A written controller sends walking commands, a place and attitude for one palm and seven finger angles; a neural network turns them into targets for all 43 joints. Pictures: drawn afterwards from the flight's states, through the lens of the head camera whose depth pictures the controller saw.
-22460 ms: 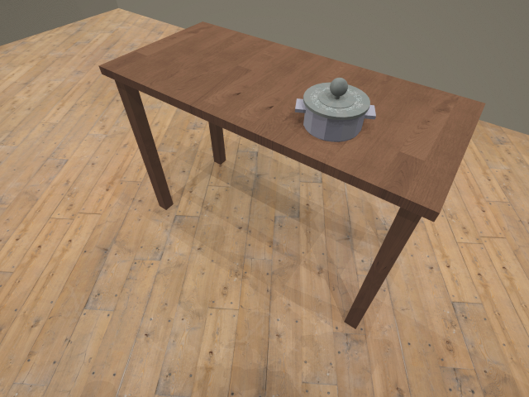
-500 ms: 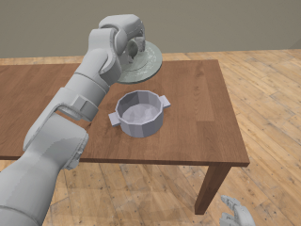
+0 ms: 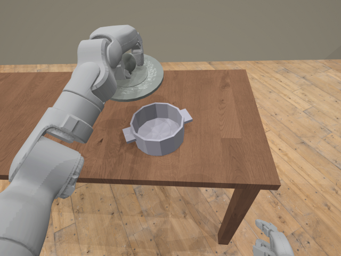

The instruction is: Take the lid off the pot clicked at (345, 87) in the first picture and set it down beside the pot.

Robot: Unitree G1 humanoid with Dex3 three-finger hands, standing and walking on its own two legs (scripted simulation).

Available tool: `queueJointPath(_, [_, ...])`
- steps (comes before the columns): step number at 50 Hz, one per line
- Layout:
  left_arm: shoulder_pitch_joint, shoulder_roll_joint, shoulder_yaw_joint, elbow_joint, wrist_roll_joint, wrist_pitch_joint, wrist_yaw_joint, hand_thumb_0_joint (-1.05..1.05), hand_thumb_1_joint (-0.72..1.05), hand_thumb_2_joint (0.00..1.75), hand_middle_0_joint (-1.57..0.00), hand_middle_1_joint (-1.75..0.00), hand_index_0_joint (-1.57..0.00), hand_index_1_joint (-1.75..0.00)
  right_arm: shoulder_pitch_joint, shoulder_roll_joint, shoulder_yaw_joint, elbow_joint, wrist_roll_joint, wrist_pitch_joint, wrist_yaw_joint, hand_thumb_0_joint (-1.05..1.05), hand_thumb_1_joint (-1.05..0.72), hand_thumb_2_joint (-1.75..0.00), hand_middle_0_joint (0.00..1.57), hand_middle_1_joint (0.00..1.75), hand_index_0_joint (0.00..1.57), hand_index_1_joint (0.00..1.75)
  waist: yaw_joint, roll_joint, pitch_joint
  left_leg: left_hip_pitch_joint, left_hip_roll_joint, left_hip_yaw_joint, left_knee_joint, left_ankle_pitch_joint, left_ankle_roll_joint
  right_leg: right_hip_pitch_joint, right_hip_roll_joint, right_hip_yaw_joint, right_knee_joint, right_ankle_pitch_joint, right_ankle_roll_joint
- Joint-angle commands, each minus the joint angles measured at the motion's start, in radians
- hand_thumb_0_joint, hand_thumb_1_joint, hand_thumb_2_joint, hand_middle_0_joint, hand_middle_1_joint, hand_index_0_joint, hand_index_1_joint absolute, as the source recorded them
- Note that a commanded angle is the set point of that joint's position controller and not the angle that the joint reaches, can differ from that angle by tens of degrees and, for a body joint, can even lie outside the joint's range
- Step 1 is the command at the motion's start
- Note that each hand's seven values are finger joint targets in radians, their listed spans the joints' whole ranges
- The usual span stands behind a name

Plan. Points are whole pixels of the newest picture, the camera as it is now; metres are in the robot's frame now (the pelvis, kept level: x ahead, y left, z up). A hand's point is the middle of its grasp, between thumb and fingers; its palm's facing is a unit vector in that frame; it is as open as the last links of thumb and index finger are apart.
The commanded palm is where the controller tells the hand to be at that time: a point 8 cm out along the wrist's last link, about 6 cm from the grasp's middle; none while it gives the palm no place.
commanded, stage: move the lid sideways beside the pot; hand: left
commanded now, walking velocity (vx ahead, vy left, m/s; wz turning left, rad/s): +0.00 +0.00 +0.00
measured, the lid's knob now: (126, 63) +0.48 +0.11 +0.23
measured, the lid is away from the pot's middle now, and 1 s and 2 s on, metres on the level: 0.06 0.20 0.25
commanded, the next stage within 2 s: lower the lid onto the table in 1.62 s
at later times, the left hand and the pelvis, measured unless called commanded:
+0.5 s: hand (93, 63) +0.46 +0.18 +0.25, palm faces -0.19 -0.03 -0.98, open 7.1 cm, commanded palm +0.43 +0.19 +0.32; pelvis +0.00 +0.01 +0.00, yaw +0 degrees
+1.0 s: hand (55, 70) +0.44 +0.25 +0.24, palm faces -0.20 -0.03 -0.98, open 7.1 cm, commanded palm +0.42 +0.25 +0.32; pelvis -0.01 +0.02 +0.00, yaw +1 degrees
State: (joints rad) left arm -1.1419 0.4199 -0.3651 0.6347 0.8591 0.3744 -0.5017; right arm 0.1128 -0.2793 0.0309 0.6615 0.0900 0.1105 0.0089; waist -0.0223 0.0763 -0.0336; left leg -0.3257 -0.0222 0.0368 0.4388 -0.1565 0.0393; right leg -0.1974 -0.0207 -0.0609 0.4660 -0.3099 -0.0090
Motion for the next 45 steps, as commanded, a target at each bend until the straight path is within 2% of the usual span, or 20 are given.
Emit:
queueJointPath(1, [-0.673,0.268,0.155,-0.171,0.056,-0.013,0.05,0.0,0.75,0.88,-0.95,-1.04,-0.9,-1.01,-0.108,-0.098,-0.027,-0.138,-0.001,-0.053,-0.005,0.0,-0.9,-0.9,0.2,0.3,0.2,0.3,-0.007,-0.094,-0.397,0.317,-0.035,-0.063,0.013,0.212,0.05,-0.035,0.033,0.029,-0.052,0.391,-0.033])
queueJointPath(2, [-0.64,0.231,0.139,-0.197,0.031,-0.024,0.046,0.0,0.75,0.88,-0.95,-1.04,-0.9,-1.01,-0.101,-0.105,-0.036,-0.145,-0.002,-0.054,-0.002,0.0,-0.9,-0.9,0.2,0.3,0.2,0.3,-0.012,-0.071,-0.423,0.337,-0.037,-0.07,0.023,0.25,0.052,-0.027,0.028,0.025,-0.053,0.417,-0.036])
queueJointPath(3, [-0.648,0.273,0.164,-0.222,0.055,-0.029,0.043,0.0,0.75,0.88,-0.95,-1.04,-0.9,-1.01,-0.11,-0.098,-0.033,-0.15,-0.004,-0.056,0.002,0.0,-0.9,-0.9,0.2,0.3,0.2,0.3,-0.001,-0.064,-0.456,0.352,-0.032,-0.071,0.021,0.264,0.046,-0.018,0.031,0.029,-0.041,0.413,-0.036])
queueJointPath(7, [-0.568,0.181,0.096,-0.158,0.038,-0.029,0.019,0.0,0.75,0.88,-0.95,-1.04,-0.9,-1.01,-0.101,-0.107,-0.04,-0.147,0.002,-0.038,0.007,0.0,-0.9,-0.9,0.2,0.3,0.2,0.3,-0.023,-0.103,-0.379,0.328,-0.031,-0.072,0.027,0.242,0.048,-0.069,0.031,0.017,-0.06,0.383,-0.037])
queueJointPath(10, [-0.607,0.317,0.189,-0.183,0.063,-0.037,0.012,0.0,0.75,0.88,-0.95,-1.04,-0.9,-1.01,-0.104,-0.113,-0.035,-0.156,0.0,-0.04,0.0,0.0,-0.9,-0.9,0.2,0.3,0.2,0.3,-0.005,-0.123,-0.409,0.313,-0.035,-0.063,0.021,0.22,0.051,-0.031,0.031,0.028,-0.054,0.399,-0.032])
queueJointPath(12, [-0.635,0.294,0.164,-0.198,0.04,-0.051,0.006,0.0,0.75,0.88,-0.95,-1.04,-0.9,-1.01,-0.091,-0.119,-0.039,-0.152,-0.001,-0.038,-0.002,0.0,-0.9,-0.9,0.2,0.3,0.2,0.3,-0.019,-0.109,-0.42,0.323,-0.036,-0.071,0.026,0.239,0.052,-0.032,0.027,0.025,-0.056,0.411,-0.034])
queueJointPath(15, [-0.649,0.368,0.211,-0.17,0.07,-0.057,0.006,0.0,0.75,0.88,-0.95,-1.04,-0.9,-1.01,-0.081,-0.115,-0.036,-0.149,-0.001,-0.042,-0.007,0.0,-0.9,-0.9,0.2,0.3,0.2,0.3,-0.01,-0.092,-0.418,0.326,-0.035,-0.071,0.021,0.227,0.051,-0.035,0.035,0.027,-0.055,0.391,-0.034])
queueJointPath(16, [-0.642,0.329,0.179,-0.128,0.069,-0.056,-0.001,0.0,0.75,0.88,-0.95,-1.04,-0.9,-1.01,-0.074,-0.114,-0.034,-0.144,-0.001,-0.039,-0.008,0.0,-0.9,-0.9,0.2,0.3,0.2,0.3,-0.018,-0.101,-0.385,0.31,-0.037,-0.07,0.018,0.21,0.05,-0.055,0.037,0.02,-0.059,0.376,-0.033])
queueJointPath(17, [-0.618,0.36,0.212,-0.147,0.046,-0.067,0.002,0.0,0.75,0.88,-0.95,-1.04,-0.9,-1.01,-0.059,-0.126,-0.045,-0.142,-0.004,-0.038,-0.006,0.0,-0.9,-0.9,0.2,0.3,0.2,0.3,-0.016,-0.097,-0.403,0.31,-0.036,-0.073,0.022,0.219,0.053,-0.035,0.029,0.023,-0.064,0.39,-0.035])
queueJointPath(18, [-0.632,0.371,0.209,-0.137,0.068,-0.068,0.002,0.0,0.75,0.88,-0.95,-1.04,-0.9,-1.01,-0.063,-0.12,-0.038,-0.145,-0.001,-0.036,-0.006,0.0,-0.9,-0.9,0.2,0.3,0.2,0.3,-0.014,-0.094,-0.401,0.306,-0.033,-0.072,0.015,0.216,0.048,-0.038,0.037,0.021,-0.056,0.379,-0.034])
queueJointPath(21, [-0.609,0.338,0.188,-0.163,0.074,-0.079,-0.006,0.0,0.75,0.88,-0.95,-1.04,-0.9,-1.01,-0.066,-0.117,-0.042,-0.159,-0.001,-0.039,-0.003,0.0,-0.9,-0.9,0.2,0.3,0.2,0.3,-0.011,-0.07,-0.421,0.336,-0.033,-0.075,0.026,0.253,0.048,-0.053,0.038,0.019,-0.051,0.386,-0.037])
queueJointPath(22, [-0.567,0.334,0.194,-0.177,0.051,-0.088,-0.006,0.0,0.75,0.88,-0.95,-1.04,-0.9,-1.01,-0.058,-0.125,-0.052,-0.161,-0.004,-0.037,0.0,0.0,-0.9,-0.9,0.2,0.3,0.2,0.3,-0.014,-0.073,-0.431,0.344,-0.03,-0.079,0.035,0.282,0.051,-0.045,0.032,0.02,-0.057,0.402,-0.038])
queueJointPath(25, [-0.562,0.427,0.258,-0.183,0.076,-0.097,-0.01,0.0,0.75,0.88,-0.95,-1.04,-0.9,-1.01,-0.052,-0.127,-0.048,-0.167,-0.001,-0.033,0.001,0.0,-0.9,-0.9,0.2,0.3,0.2,0.3,-0.003,-0.08,-0.445,0.342,-0.028,-0.074,0.033,0.294,0.051,-0.03,0.038,0.022,-0.049,0.417,-0.034])
queueJointPath(27, [-0.532,0.387,0.232,-0.191,0.05,-0.103,-0.014,0.0,0.75,0.88,-0.95,-1.04,-0.9,-1.01,-0.046,-0.133,-0.056,-0.169,0.0,-0.03,0.003,0.0,-0.9,-0.9,0.2,0.3,0.2,0.3,-0.014,-0.087,-0.419,0.341,-0.027,-0.079,0.038,0.31,0.054,-0.046,0.034,0.017,-0.06,0.411,-0.036])
queueJointPath(31, [-0.558,0.436,0.258,-0.243,0.065,-0.107,-0.021,0.0,0.75,0.88,-0.95,-1.04,-0.9,-1.01,-0.049,-0.131,-0.055,-0.174,0.003,-0.029,0.003,0.0,-0.9,-0.9,0.2,0.3,0.2,0.3,-0.009,-0.053,-0.423,0.364,-0.025,-0.082,0.033,0.302,0.052,-0.062,0.045,0.014,-0.06,0.383,-0.036])
queueJointPath(32, [-0.53,0.447,0.27,-0.267,0.044,-0.114,-0.018,0.0,0.75,0.88,-0.95,-1.04,-0.9,-1.01,-0.044,-0.142,-0.061,-0.178,0.002,-0.029,0.005,0.0,-0.9,-0.9,0.2,0.3,0.2,0.3,-0.009,-0.035,-0.435,0.377,-0.021,-0.091,0.041,0.345,0.052,-0.053,0.038,0.016,-0.063,0.397,-0.039])
queueJointPath(33, [-0.535,0.502,0.309,-0.255,0.067,-0.115,-0.016,0.0,0.75,0.88,-0.95,-1.04,-0.9,-1.01,-0.039,-0.136,-0.057,-0.177,0.001,-0.028,0.003,0.0,-0.9,-0.9,0.2,0.3,0.2,0.3,-0.001,-0.051,-0.451,0.369,-0.02,-0.086,0.035,0.331,0.049,-0.042,0.046,0.018,-0.058,0.388,-0.035])
queueJointPath(36, [-0.539,0.465,0.264,-0.163,0.069,-0.111,-0.027,0.0,0.75,0.88,-0.95,-1.04,-0.9,-1.01,-0.034,-0.137,-0.05,-0.165,0.01,-0.017,-0.003,0.0,-0.9,-0.9,0.2,0.3,0.2,0.3,-0.016,-0.082,-0.357,0.309,-0.023,-0.078,0.018,0.23,0.046,-0.08,0.048,0.004,-0.07,0.333,-0.035])
queueJointPath(40, [-0.552,0.53,0.305,-0.214,0.077,-0.131,-0.021,0.0,0.75,0.88,-0.95,-1.04,-0.9,-1.01,-0.033,-0.141,-0.055,-0.178,0.007,-0.02,-0.005,0.0,-0.9,-0.9,0.2,0.3,0.2,0.3,-0.009,-0.032,-0.434,0.357,-0.022,-0.085,0.03,0.266,0.047,-0.069,0.047,0.011,-0.064,0.334,-0.039])
queueJointPath(45, [-0.57,0.486,0.257,-0.224,0.068,-0.148,-0.029,0.0,0.75,0.88,-0.95,-1.04,-0.9,-1.01,-0.029,-0.138,-0.056,-0.172,0.011,-0.012,-0.005,0.0,-0.9,-0.9,0.2,0.3,0.2,0.3,-0.026,0.01,-0.405,0.375,-0.017,-0.094,0.028,0.241,0.042,-0.127,0.052,0.0,-0.076,0.275,-0.04])
